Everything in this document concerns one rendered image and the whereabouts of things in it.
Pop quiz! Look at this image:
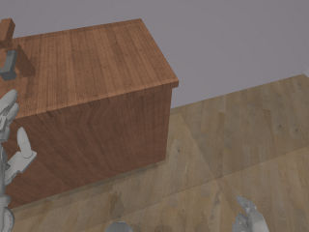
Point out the right robot hand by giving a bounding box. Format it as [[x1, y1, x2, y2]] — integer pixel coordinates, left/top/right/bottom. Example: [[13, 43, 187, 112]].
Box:
[[232, 195, 269, 232]]

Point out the left robot hand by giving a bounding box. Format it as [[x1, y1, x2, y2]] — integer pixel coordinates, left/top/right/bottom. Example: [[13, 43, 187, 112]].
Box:
[[0, 89, 37, 195]]

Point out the left robot thigh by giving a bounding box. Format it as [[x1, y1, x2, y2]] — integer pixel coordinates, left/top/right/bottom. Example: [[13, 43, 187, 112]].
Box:
[[104, 221, 133, 232]]

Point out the counter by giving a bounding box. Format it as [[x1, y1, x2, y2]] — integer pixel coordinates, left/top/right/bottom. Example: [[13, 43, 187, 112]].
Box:
[[0, 18, 179, 209]]

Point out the robot left forearm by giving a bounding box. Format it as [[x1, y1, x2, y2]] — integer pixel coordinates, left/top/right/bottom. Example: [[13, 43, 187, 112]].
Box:
[[0, 194, 14, 232]]

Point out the tap lever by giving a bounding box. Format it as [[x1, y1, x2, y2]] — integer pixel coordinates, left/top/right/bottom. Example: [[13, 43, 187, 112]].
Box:
[[0, 50, 17, 81]]

